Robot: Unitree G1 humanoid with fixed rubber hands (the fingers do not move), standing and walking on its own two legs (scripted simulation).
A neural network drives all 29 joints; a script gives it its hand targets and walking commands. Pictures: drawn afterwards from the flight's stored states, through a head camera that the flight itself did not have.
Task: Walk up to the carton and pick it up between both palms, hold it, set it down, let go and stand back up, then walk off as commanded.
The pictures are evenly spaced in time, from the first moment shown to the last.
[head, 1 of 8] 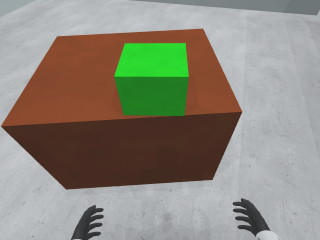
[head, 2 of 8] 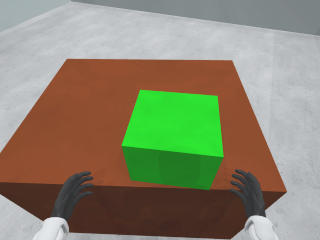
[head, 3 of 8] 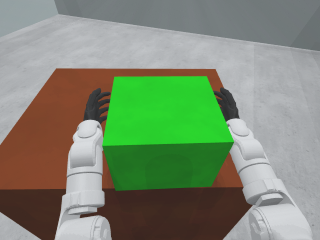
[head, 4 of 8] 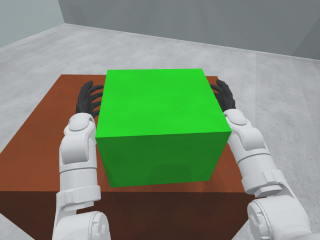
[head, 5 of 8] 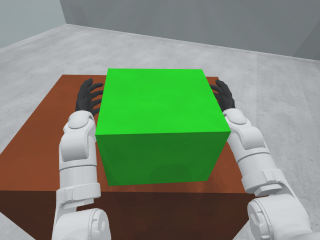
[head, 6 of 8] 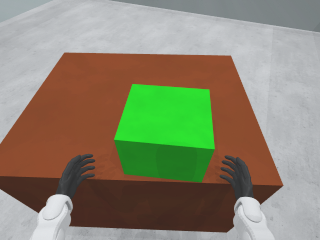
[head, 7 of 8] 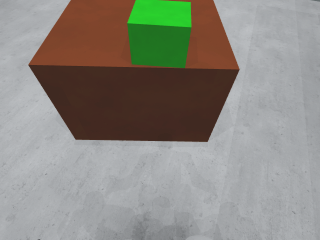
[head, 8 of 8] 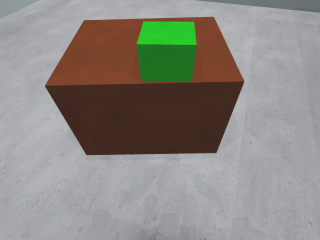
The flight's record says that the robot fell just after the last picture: no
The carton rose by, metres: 0.17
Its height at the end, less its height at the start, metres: +0.00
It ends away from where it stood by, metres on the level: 0.02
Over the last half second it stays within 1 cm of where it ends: yes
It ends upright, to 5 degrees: yes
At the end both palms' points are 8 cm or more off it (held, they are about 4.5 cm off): yes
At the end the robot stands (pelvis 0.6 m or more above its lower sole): yes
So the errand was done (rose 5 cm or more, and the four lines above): yes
